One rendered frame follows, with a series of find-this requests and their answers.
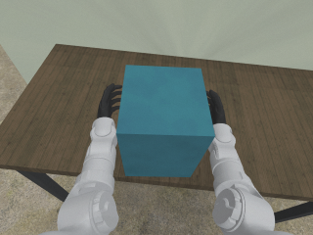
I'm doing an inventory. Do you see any left robot hand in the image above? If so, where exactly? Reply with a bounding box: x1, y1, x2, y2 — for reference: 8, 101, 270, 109
97, 83, 122, 118

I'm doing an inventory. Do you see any right robot upper arm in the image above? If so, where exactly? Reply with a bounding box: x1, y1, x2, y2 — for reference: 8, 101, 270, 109
212, 187, 293, 235

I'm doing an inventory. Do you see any right robot hand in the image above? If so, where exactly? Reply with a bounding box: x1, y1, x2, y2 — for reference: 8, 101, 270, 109
205, 89, 227, 124

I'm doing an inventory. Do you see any carton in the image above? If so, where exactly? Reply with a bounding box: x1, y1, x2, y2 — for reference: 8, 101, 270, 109
116, 65, 215, 177

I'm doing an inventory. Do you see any table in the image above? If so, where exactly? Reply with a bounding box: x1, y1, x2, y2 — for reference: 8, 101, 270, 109
0, 43, 313, 223

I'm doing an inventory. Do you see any robot left forearm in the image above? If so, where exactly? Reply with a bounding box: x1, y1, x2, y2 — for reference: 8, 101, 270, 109
57, 117, 117, 229

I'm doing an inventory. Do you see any left robot upper arm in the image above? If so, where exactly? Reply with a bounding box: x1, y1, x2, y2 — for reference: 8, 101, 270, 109
38, 189, 119, 235

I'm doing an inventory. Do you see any robot right forearm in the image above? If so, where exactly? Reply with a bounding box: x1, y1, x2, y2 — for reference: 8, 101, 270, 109
208, 123, 264, 200

